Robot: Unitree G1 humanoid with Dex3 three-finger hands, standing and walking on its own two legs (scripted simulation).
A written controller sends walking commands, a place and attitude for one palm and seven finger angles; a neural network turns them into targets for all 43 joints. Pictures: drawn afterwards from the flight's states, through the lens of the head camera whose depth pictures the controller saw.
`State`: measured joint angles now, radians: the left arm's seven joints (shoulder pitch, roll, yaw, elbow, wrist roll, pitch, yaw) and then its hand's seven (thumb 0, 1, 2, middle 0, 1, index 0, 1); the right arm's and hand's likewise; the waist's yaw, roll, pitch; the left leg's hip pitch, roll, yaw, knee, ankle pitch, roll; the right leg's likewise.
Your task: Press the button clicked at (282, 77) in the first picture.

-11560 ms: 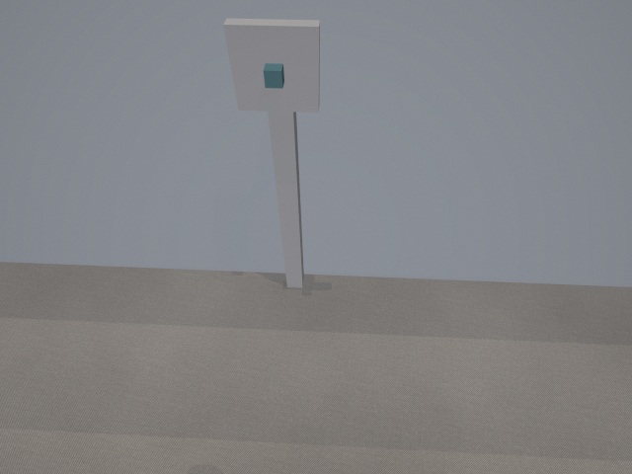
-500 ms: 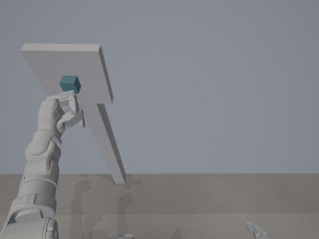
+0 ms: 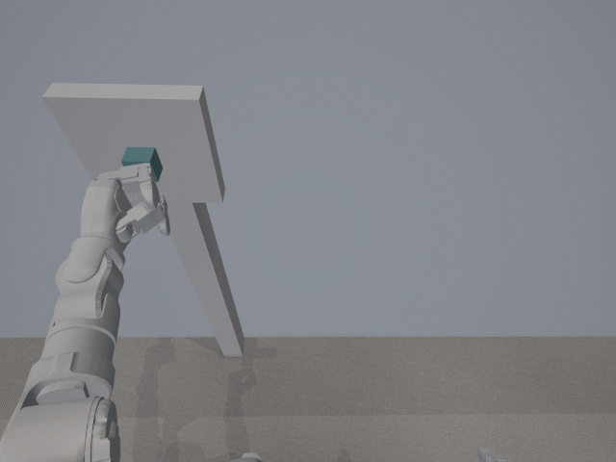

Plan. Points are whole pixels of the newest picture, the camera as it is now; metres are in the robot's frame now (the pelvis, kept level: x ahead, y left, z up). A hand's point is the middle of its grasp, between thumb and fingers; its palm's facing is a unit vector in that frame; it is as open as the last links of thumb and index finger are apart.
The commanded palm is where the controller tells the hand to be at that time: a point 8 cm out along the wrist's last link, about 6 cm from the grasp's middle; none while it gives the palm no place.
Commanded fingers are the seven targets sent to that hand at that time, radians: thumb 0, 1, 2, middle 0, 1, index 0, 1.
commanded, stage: press the button with the knuckle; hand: left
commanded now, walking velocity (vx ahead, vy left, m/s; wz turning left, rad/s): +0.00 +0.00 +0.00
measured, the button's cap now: (143, 162) +0.47 +0.23 +0.13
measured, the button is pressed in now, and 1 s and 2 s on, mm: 1 0 0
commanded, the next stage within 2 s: hold the button down briefly in 0.28 s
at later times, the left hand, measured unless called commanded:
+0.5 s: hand (160, 198) +0.43 +0.21 +0.10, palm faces +0.06 -1.00 -0.01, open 3.6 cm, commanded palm +0.42 +0.24 +0.10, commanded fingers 0.00 0.90 0.90 -1.30 -1.50 -1.30 -1.50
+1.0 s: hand (164, 211) +0.41 +0.20 +0.10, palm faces +0.04 -1.00 -0.01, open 3.4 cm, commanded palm +0.38 +0.24 +0.10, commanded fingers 0.00 0.90 0.90 -1.30 -1.50 -1.30 -1.50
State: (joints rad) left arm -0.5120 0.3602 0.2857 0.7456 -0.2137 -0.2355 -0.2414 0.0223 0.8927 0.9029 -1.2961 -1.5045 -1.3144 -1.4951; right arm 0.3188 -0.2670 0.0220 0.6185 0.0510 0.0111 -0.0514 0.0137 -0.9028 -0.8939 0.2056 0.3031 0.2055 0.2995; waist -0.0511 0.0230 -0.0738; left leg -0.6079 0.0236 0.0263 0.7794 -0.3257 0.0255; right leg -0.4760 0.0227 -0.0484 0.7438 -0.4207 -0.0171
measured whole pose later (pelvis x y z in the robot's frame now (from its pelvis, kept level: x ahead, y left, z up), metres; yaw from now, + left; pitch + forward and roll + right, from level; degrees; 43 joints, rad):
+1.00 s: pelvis -0.03 -0.01 -0.01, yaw +0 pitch +10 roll -2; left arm -0.67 0.40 0.27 0.95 -0.20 -0.31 -0.23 0.03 0.90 0.89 -1.30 -1.50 -1.43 -1.50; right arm 0.37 -0.27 0.03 0.64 0.05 0.00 -0.04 0.01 -0.90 -0.89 0.21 0.30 0.21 0.30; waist -0.07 0.03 -0.08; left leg -0.72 0.03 0.00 0.84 -0.31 0.02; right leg -0.58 0.04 -0.07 0.81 -0.41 -0.03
